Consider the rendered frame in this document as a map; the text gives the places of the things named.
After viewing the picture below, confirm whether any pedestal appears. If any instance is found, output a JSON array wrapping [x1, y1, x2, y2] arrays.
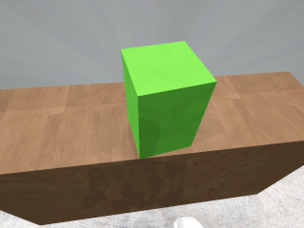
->
[[0, 71, 304, 226]]

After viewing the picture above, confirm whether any robot right thigh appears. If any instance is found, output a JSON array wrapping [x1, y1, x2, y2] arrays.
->
[[173, 217, 203, 228]]

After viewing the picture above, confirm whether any carton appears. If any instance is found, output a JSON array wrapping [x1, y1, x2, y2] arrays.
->
[[121, 41, 217, 160]]

